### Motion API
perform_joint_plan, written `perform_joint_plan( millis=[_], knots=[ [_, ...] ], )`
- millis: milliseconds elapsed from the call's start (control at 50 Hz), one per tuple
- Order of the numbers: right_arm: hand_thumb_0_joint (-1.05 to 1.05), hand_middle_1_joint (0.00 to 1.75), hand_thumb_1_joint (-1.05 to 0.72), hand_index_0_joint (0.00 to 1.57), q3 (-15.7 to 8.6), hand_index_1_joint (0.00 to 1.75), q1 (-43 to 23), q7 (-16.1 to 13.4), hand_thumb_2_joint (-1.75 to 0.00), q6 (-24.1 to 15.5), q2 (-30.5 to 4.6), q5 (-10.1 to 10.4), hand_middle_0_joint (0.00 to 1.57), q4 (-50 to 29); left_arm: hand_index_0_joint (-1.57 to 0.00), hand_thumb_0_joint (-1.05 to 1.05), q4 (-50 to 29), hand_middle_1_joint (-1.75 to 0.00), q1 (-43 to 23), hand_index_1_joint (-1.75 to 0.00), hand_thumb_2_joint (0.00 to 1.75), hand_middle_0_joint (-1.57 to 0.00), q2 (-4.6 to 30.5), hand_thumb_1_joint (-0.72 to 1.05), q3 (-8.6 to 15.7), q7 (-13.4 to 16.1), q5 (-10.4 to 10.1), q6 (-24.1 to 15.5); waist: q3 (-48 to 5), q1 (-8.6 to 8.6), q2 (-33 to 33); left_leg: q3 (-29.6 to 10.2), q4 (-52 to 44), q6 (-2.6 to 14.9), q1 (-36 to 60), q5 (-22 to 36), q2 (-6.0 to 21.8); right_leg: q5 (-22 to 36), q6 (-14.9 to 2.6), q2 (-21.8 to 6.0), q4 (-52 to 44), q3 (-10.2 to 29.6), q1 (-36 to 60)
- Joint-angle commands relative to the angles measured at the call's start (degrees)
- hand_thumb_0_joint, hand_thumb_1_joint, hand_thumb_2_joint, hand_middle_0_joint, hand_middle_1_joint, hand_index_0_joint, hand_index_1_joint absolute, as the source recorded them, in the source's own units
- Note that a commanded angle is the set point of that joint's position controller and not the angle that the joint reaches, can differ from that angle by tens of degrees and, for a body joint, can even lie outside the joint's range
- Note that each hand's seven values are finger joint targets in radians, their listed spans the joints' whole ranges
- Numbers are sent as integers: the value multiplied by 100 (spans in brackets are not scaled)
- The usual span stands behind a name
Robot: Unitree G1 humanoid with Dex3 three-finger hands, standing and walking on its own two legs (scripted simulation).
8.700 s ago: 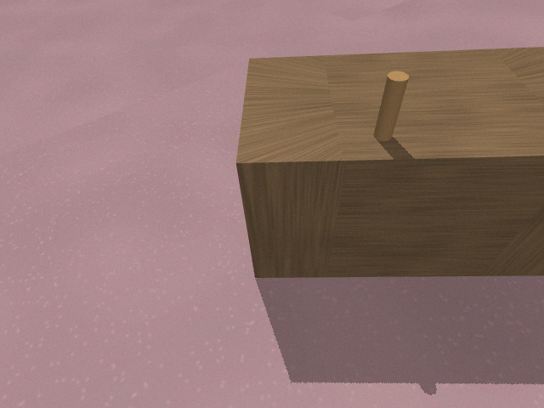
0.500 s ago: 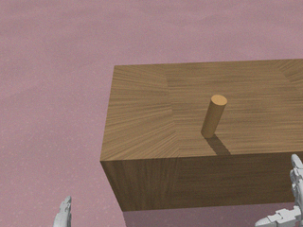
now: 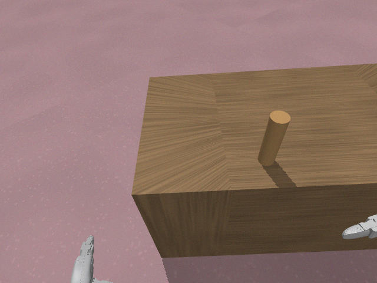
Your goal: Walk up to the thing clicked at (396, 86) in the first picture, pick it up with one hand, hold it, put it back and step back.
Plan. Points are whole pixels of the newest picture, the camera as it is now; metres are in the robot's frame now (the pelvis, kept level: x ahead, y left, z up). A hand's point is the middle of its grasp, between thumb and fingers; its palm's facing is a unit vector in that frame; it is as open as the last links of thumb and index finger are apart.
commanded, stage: go down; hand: right
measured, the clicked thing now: (272, 140) +0.50 -0.21 -0.03
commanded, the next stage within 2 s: none
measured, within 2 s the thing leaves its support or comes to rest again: neither
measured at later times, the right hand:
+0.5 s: hand (367, 171) +0.33 -0.34 +0.06, palm faces +0.17 +0.98 -0.01, open 17.4 cm
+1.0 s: hand (370, 150) +0.37 -0.37 +0.07, palm faces +0.15 +0.99 +0.01, open 17.5 cm
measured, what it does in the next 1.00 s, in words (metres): stands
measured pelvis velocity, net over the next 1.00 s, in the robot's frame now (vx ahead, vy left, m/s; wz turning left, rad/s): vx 0.00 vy -0.02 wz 0.03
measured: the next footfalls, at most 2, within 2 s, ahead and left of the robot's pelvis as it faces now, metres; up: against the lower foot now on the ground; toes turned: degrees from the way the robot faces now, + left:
none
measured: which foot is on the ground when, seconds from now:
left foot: down 0.00-1.00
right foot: down 0.00-1.00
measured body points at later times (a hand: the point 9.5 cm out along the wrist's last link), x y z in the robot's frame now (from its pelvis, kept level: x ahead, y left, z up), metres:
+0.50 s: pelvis +0.00 -0.02 -0.01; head +0.03 -0.04 +0.44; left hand +0.16 +0.24 -0.08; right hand +0.31 -0.40 +0.06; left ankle +0.00 +0.13 -0.74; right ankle +0.01 -0.14 -0.74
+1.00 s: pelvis +0.00 -0.02 -0.03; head +0.06 -0.04 +0.41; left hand +0.14 +0.26 -0.09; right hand +0.36 -0.42 +0.07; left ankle +0.00 +0.13 -0.74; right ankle +0.01 -0.14 -0.74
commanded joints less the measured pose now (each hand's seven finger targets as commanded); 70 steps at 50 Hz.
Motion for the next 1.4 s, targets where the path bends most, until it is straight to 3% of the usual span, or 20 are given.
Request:
perform_joint_plan(
  millis=[0, 40, 160, 260, 340, 380, 420, 480, 580, 620, 640, 660, 760, 860, 940, 1120, 1160, 1240, 1300, 1380],
  knots=[
    [0, 5, 57, 5, -699, 5, -2075, 715, -4, -402, -2079, 350, 4, -488, -6, 0, -777, -5, -419, -5, 2, -5, 746, -54, 59, 157, -41, -315, -1143, 144, -618, -170, -219, 18, -134, 961, -12, 768, -214, 153, -113, -166, 149],
    [0, 6, 59, 4, -702, 6, -2151, 993, -4, -379, -2043, 534, 3, 16, -6, 0, -832, -5, -248, -5, 2, -5, 650, -53, -161, 178, -47, -351, -1158, 107, -422, -47, -138, 41, -147, 966, -76, 772, -216, 104, -88, -124, 9],
    [0, 6, 58, 4, -929, 6, -2636, 1456, -5, -425, -2592, 763, 3, 984, -6, 0, -1044, -6, -365, -5, 3, -6, 1144, -54, 98, 273, -51, -458, -1400, 42, -546, 70, 145, 124, -397, 815, -187, 1014, -126, -32, 105, -52, -185],
    [0, 6, 55, 4, -964, 6, -2844, 1553, -6, -575, -2670, 769, 3, 990, -6, 0, -1154, -6, -311, -5, 4, -6, 830, -54, -226, 251, -29, -531, -1665, -122, -677, 45, 248, 155, -306, 775, -227, 1128, -107, -40, 269, -69, -359],
    [0, 5, 52, 4, -941, 5, -3245, 1623, -6, -653, -2700, 807, 3, 738, -6, 0, -1503, -6, -326, -6, 4, -6, 1058, -55, -132, 327, -6, -612, -2136, 73, -624, 18, 318, 138, -324, 976, -238, 1328, -124, -62, 368, -52, -99],
    [0, 5, 49, 5, -894, 5, -3278, 1635, -6, -644, -2723, 797, 4, 838, -6, 0, -1136, -6, -4, -6, 4, -6, 987, -54, -183, 353, -8, -581, -1847, 94, -790, 30, 322, 145, -566, 851, -264, 1307, -103, -72, 338, -52, -107],
    [0, 5, 50, 5, -988, 5, -3486, 1651, -5, -668, -2857, 834, 4, 720, -6, 0, -1594, -6, -194, -6, 4, -6, 1230, -54, -46, 385, -12, -650, -1882, 169, -675, 54, 292, 144, -578, 791, -276, 1225, -98, -111, 339, -18, -83],
    [0, 5, 49, 5, -847, 5, -3400, 1741, -6, -603, -2737, 812, 5, 978, -6, 0, -1019, -6, 357, -6, 4, -6, 824, -55, -277, 343, -14, -628, -1395, 247, -830, 24, 276, 139, -819, 715, -249, 948, -116, -62, 357, -90, -322],
    [0, 5, 51, 5, -1014, 5, -3737, 1937, -5, -561, -3068, 915, 5, 880, -6, 0, -1043, -6, 289, -6, 4, -6, 1048, -55, -83, 337, 14, -733, -1680, 327, -957, 33, 496, 113, -1035, 883, -241, 1149, -125, -91, 577, -41, -303],
    [0, 5, 52, 5, -1120, 5, -4043, 2022, -6, -568, -3220, 964, 4, 937, -6, 0, -1213, -6, 24, -6, 5, -6, 995, -55, -169, 341, 9, -794, -1732, 333, -865, 11, 577, 110, -1141, 871, -213, 1024, -150, -84, 715, -26, -461],
    [0, 5, 51, 5, -1112, 5, -4076, 2043, -6, -541, -3293, 911, 4, 1194, -5, 0, -1327, -6, -54, -6, 5, -6, 1077, -56, -111, 363, 12, -817, -1799, 370, -827, 17, 643, 117, -1162, 866, -222, 1069, -142, -98, 743, 4, -509],
    [0, 5, 51, 5, -1078, 5, -4014, 2084, -6, -529, -3271, 907, 5, 1354, -6, 0, -1138, -6, 164, -6, 5, -6, 879, -55, -305, 347, 14, -796, -1845, 324, -827, -3, 665, 99, -1117, 877, -208, 1059, -157, -78, 837, -11, -534],
    [0, 5, 52, 5, -1230, 5, -4291, 2225, -5, -446, -3685, 873, 5, 1815, -5, 0, -1583, -5, 175, -6, 5, -5, 1252, -55, -104, 428, 29, -822, -2125, 364, -847, -11, 788, 116, -1255, 698, -202, 851, -174, -68, 928, 17, -650],
    [0, 5, 56, 5, -1336, 5, -4499, 2275, -5, -374, -3983, 805, 4, 2099, -5, 0, -1680, -5, 308, -6, 5, -5, 1038, -55, -365, 410, 64, -851, -2100, 346, -793, -75, 853, 108, -1332, 583, -185, 477, -221, -19, 1073, -8, -1077],
    [0, 5, 56, 5, -1489, 5, -4584, 2311, -4, -362, -4287, 748, 5, 2207, -5, 0, -1958, -6, 298, -6, 5, -5, 1070, -55, -430, 422, 63, -851, -2290, 298, -801, -82, 951, 112, -1259, 744, -197, 712, -215, -3, 1178, -8, -1114],
    [0, 5, 54, 5, -1411, 5, -4888, 2400, -5, -357, -4373, 611, 5, 2468, -5, 0, -1946, -5, 342, -6, 6, -5, 1173, -56, -370, 418, 121, -874, -2571, 482, -992, -43, 1214, 128, -1713, 974, -262, 1480, -182, -72, 1521, 25, -898],
    [0, 5, 53, 5, -1514, 5, -5029, 2418, -5, -364, -4600, 574, 5, 2306, -5, 0, -1664, -6, 718, -6, 6, -5, 1219, -56, -293, 405, 144, -840, -2714, 501, -1286, -41, 1241, 137, -1785, 1039, -267, 1670, -161, -68, 1578, 30, -745],
    [0, 5, 53, 5, -1504, 5, -4998, 2430, -5, -294, -4591, 582, 5, 2536, -5, 0, -2168, -6, 477, -6, 6, -5, 1380, -56, -212, 417, 127, -860, -2619, 563, -1109, 10, 1229, 138, -1809, 880, -289, 1389, -170, -68, 1507, 59, -853],
    [0, 5, 53, 5, -1400, 5, -5106, 2426, -5, -268, -4464, 564, 5, 2632, -5, 0, -2146, -5, 573, -6, 6, -5, 1119, -56, -461, 361, 122, -844, -2337, 487, -1015, 51, 1232, 155, -1960, 679, -319, 1231, -156, -92, 1480, 91, -1076],
    [0, 5, 54, 5, -1514, 5, -5318, 2393, -5, -266, -4759, 519, 5, 2433, -5, 0, -2217, -5, 724, -6, 6, -5, 1255, -56, -331, 355, 141, -845, -2570, 515, -1151, 30, 1277, 159, -1851, 819, -297, 1234, -153, -74, 1529, 60, -1052]
  ],
)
